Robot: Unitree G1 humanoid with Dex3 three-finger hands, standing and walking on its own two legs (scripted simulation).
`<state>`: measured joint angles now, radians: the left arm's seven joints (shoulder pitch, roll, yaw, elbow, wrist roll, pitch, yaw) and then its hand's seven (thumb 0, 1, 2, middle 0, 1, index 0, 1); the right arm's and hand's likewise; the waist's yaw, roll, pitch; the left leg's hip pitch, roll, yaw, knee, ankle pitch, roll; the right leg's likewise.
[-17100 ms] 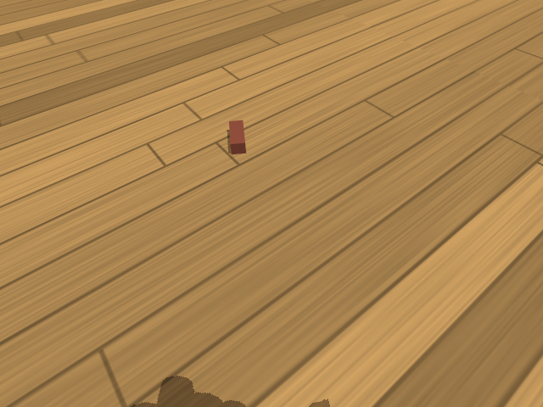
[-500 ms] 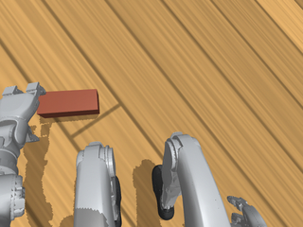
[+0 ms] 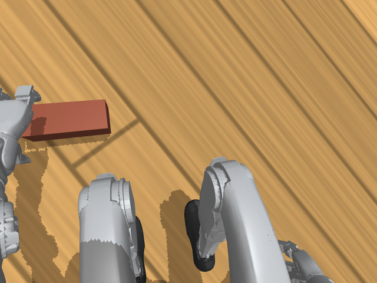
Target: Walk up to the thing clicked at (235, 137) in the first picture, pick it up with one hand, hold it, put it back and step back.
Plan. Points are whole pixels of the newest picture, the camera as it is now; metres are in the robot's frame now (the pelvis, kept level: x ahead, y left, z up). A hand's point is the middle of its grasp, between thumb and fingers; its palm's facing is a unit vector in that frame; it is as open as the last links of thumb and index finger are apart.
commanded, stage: rise first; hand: left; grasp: from above
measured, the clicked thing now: (68, 120) +0.49 +0.26 -0.32
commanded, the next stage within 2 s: none
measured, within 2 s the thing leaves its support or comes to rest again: neither
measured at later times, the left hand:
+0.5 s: hand (28, 130) +0.43 +0.31 -0.20, palm faces -0.46 -0.05 -0.89, open 14.1 cm
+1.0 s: hand (34, 126) +0.44 +0.30 -0.20, palm faces -0.45 -0.05 -0.89, open 14.0 cm
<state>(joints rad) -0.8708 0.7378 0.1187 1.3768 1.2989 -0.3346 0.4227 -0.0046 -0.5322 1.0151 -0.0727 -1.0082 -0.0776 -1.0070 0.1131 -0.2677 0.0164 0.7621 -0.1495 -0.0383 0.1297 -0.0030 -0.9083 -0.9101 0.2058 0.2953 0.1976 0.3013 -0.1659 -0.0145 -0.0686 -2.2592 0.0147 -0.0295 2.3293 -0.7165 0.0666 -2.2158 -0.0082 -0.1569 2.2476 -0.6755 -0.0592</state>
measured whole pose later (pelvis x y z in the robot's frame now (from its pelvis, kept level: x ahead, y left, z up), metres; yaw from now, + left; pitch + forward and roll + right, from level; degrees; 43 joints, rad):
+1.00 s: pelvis +0.00 +0.00 -0.02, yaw -2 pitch +35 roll -9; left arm -0.90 0.79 0.11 1.39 1.29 -0.31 0.42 0.00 -0.53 1.02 -0.09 -1.03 -0.09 -1.03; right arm 0.15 -0.29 0.06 0.73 -0.15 -0.06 0.14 0.00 -0.91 -0.91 0.21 0.30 0.20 0.30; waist -0.22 -0.03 -0.02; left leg -2.31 0.03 -0.06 2.40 -0.71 0.07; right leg -2.26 0.00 -0.19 2.29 -0.65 -0.06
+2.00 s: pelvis -0.01 +0.00 -0.02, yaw -2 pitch +34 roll -9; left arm -0.92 0.80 0.09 1.40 1.29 -0.30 0.39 0.00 -0.45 0.95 -0.16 -0.99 -0.17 -0.98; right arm 0.17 -0.29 0.07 0.72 -0.14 -0.07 0.14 0.00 -0.91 -0.91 0.21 0.30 0.20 0.30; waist -0.23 -0.02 -0.04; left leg -2.32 0.02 -0.05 2.39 -0.69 0.08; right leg -2.26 0.00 -0.18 2.28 -0.64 -0.05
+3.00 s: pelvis -0.01 +0.00 -0.03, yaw -2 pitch +34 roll -8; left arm -0.97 0.84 0.18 1.49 1.27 -0.23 0.38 0.00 -0.56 1.06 -0.09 -1.02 -0.08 -1.04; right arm 0.22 -0.30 0.10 0.69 -0.15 -0.09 0.16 0.00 -0.90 -0.90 0.21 0.30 0.20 0.30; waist -0.30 -0.01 0.02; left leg -2.33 0.02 -0.06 2.40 -0.68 0.07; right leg -2.28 0.00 -0.19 2.30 -0.62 -0.06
